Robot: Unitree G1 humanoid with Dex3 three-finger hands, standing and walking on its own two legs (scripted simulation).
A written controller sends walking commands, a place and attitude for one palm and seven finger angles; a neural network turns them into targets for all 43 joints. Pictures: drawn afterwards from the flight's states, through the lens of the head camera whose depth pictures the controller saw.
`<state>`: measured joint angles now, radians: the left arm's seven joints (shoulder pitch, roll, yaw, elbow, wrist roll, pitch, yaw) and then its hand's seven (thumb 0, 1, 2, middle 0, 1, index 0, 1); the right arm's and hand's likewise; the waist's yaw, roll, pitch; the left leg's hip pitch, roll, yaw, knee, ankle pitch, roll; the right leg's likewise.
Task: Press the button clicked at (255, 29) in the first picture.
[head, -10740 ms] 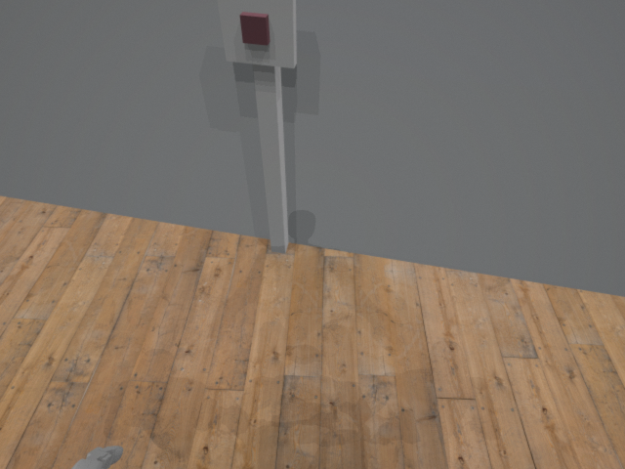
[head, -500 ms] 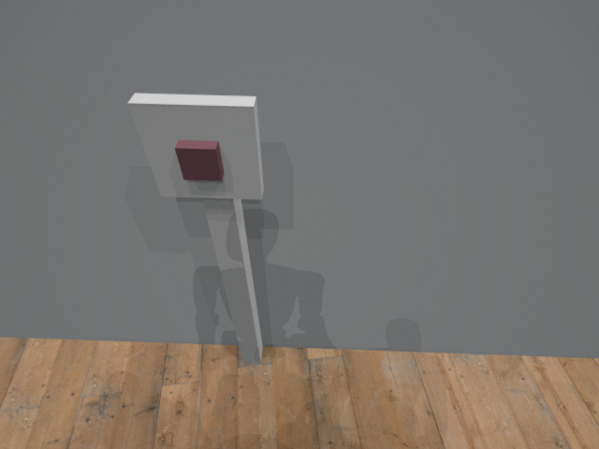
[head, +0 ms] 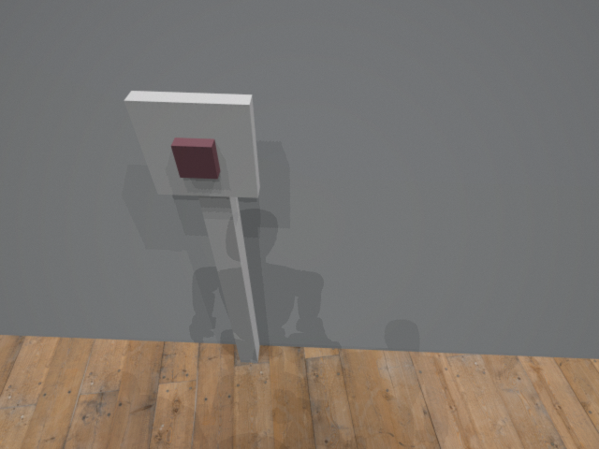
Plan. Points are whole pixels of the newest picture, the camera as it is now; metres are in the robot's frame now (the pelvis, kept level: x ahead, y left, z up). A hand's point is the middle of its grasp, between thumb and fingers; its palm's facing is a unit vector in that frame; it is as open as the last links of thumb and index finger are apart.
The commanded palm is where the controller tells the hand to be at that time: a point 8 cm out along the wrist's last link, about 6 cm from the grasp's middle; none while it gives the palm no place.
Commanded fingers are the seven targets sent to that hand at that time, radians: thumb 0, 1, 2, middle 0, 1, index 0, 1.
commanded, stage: raise the hand and make a fist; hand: left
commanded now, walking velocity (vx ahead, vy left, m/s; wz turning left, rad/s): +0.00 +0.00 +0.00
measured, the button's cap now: (197, 157) +0.50 +0.20 +0.13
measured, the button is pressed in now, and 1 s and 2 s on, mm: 0 0 0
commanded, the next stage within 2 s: aim a knuckle at the button in 1.90 s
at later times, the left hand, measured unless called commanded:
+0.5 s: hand (150, 422) +0.16 +0.19 +0.00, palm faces +0.11 -0.99 -0.06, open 4.2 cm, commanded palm +0.13 +0.25 +0.01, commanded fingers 0.00 0.90 0.90 -1.05 -1.23 -1.05 -1.23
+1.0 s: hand (136, 362) +0.21 +0.21 +0.05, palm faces +0.06 -1.00 -0.07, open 3.1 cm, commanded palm +0.17 +0.26 +0.07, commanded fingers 0.00 0.90 0.90 -1.30 -1.50 -1.30 -1.50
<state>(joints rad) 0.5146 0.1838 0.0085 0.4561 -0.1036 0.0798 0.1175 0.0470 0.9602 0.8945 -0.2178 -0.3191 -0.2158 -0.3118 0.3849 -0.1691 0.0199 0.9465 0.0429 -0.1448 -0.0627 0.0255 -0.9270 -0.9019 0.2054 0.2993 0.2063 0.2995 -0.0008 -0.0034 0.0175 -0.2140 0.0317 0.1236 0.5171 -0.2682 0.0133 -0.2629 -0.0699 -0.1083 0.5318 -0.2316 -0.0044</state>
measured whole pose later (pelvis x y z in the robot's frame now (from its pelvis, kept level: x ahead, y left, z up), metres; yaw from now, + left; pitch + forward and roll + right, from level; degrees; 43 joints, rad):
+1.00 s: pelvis +0.03 +0.00 -0.04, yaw +5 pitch +7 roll -2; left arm 0.49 0.27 0.20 -0.21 -0.30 -0.24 -0.29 0.02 0.90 0.90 -1.28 -1.49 -1.28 -1.48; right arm 0.27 -0.26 -0.01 0.54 0.05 -0.24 -0.05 0.02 -0.90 -0.90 0.20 0.30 0.20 0.30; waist 0.00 0.03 -0.10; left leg -0.55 0.03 0.01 0.89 -0.46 0.02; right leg -0.53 -0.02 -0.10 0.83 -0.42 0.00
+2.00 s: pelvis +0.02 -0.01 -0.01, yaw +5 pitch -1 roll -1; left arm 0.23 0.31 0.28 -0.12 -0.32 -0.02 -0.33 0.02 0.89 0.90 -1.30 -1.50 -1.30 -1.50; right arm 0.25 -0.26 0.05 0.61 0.06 -0.29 -0.08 0.02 -0.90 -0.90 0.21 0.30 0.21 0.30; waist 0.04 0.06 -0.04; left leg -0.25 0.03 0.02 0.60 -0.33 0.00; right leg -0.25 -0.01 -0.10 0.58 -0.31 -0.02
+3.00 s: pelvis +0.03 -0.01 -0.01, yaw +3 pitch +3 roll +0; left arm -0.31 0.28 0.22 0.46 -0.22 -0.13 -0.23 0.02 0.90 0.90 -1.30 -1.50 -1.30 -1.50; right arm 0.27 -0.25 0.04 0.64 0.06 -0.15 -0.07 0.02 -0.90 -0.90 0.21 0.30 0.21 0.30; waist -0.02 0.03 -0.03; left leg -0.33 0.03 0.05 0.60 -0.33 0.00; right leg -0.35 -0.02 -0.06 0.60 -0.31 -0.02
